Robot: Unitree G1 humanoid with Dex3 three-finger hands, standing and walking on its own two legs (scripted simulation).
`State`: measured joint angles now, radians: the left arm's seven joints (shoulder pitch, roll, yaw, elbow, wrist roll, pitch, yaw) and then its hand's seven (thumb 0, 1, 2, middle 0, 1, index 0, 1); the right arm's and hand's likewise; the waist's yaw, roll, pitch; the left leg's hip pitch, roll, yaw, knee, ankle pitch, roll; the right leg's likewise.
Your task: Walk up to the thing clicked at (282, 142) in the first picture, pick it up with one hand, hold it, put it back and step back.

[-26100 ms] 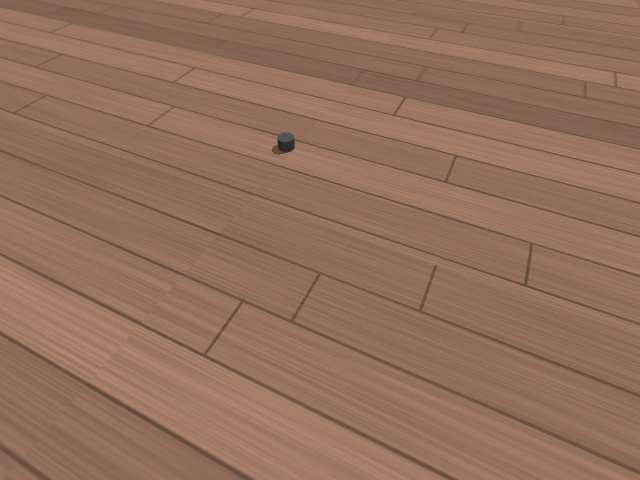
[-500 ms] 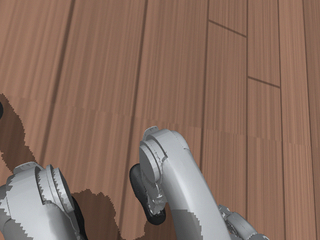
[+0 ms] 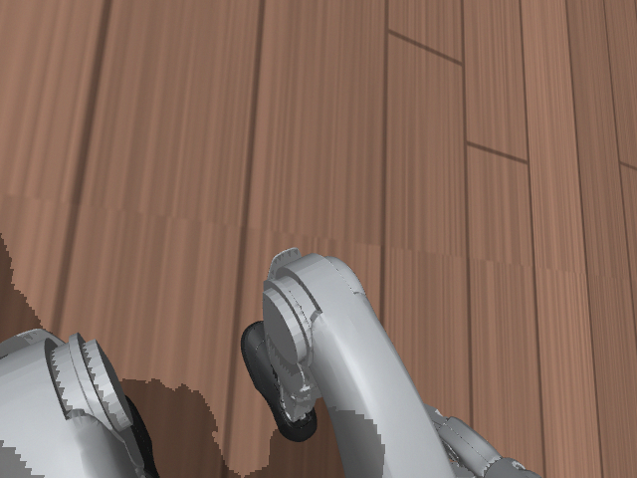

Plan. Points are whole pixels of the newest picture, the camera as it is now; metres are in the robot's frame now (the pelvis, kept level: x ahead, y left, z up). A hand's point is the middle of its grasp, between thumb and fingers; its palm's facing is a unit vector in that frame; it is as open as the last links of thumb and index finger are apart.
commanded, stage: open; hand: left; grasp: from above
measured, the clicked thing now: out of the picture +0.45 +0.31 -0.27
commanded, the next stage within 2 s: withdraw in 1.00 s
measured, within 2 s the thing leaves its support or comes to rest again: rests again in 1.46 s
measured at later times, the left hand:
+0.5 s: hand out of the picture +0.45 +0.32 -0.25, palm faces -0.42 -0.15 -0.89, open 13.0 cm
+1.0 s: hand out of the picture +0.44 +0.32 -0.25, palm faces -0.44 -0.17 -0.88, open 13.8 cm
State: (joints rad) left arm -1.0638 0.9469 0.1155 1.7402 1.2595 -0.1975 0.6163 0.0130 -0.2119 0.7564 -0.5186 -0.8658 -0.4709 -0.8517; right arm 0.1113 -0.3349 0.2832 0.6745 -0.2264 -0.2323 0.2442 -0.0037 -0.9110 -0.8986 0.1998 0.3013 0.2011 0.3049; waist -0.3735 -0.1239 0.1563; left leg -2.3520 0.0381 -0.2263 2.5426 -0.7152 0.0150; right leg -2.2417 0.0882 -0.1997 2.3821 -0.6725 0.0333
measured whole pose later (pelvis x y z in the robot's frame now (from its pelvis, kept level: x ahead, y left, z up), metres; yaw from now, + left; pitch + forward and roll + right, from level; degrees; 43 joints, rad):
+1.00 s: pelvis -0.01 +0.00 +0.00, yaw -1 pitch +27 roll -14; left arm -1.07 1.00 0.09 1.74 1.24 -0.22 0.59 0.00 -0.47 0.95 -0.08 -1.07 -0.11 -1.05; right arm 0.11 -0.35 0.32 0.65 -0.23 -0.24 0.24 0.00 -0.90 -0.90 0.20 0.30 0.20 0.31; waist -0.38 -0.14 0.19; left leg -2.34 0.04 -0.25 2.55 -0.71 0.02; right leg -2.22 0.10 -0.22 2.37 -0.65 0.04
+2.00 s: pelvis -0.02 -0.01 +0.03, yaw +6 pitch +31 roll -8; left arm -1.03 0.78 0.01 1.47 1.25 -0.24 0.31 0.01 -0.52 1.02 -0.09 -1.01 -0.09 -1.02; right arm 0.16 -0.33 0.14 0.68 -0.13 -0.02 0.10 0.00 -0.90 -0.90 0.20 0.30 0.20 0.30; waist -0.27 -0.04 -0.01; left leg -2.31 0.01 -0.13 2.38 -0.62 0.01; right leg -2.21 0.04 -0.12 2.30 -0.63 0.01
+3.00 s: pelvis +0.01 +0.00 +0.28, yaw +13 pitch +25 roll -4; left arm -0.01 0.33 0.02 0.31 0.14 0.27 0.08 0.01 0.88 0.90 -0.21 -0.30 -0.22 -0.31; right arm 0.10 -0.23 0.03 0.56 0.05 -0.09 -0.05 0.00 -0.90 -0.90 0.20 0.30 0.20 0.30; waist -0.06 0.03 -0.20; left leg -1.44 0.01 -0.07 1.60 -0.58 0.00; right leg -1.38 0.03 -0.06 1.54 -0.60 0.00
